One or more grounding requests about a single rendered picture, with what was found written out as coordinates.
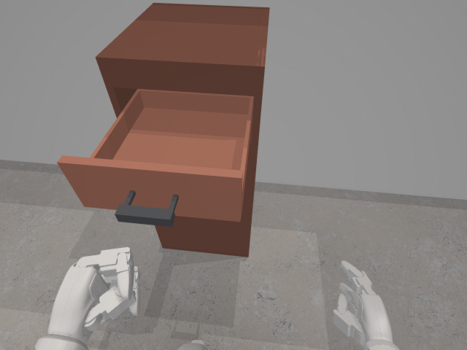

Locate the handle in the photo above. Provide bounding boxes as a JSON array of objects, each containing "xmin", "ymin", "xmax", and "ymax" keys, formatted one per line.
[{"xmin": 115, "ymin": 190, "xmax": 179, "ymax": 227}]

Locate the robot left hand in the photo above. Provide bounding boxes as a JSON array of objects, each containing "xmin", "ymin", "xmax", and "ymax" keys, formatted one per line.
[{"xmin": 47, "ymin": 247, "xmax": 141, "ymax": 343}]

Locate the drawer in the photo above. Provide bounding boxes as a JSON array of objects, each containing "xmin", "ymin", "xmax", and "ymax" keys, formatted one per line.
[{"xmin": 57, "ymin": 89, "xmax": 254, "ymax": 222}]

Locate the cabinet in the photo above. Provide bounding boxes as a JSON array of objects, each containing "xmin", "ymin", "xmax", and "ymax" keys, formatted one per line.
[{"xmin": 96, "ymin": 3, "xmax": 270, "ymax": 257}]

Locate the left robot forearm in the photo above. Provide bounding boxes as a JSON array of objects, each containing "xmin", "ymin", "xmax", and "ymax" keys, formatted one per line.
[{"xmin": 34, "ymin": 335, "xmax": 89, "ymax": 350}]

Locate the robot right hand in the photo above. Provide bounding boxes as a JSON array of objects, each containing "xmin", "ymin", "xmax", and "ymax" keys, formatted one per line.
[{"xmin": 333, "ymin": 260, "xmax": 393, "ymax": 347}]

